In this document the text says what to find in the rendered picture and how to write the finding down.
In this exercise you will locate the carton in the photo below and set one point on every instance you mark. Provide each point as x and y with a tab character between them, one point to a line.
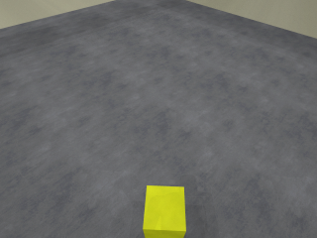
164	215

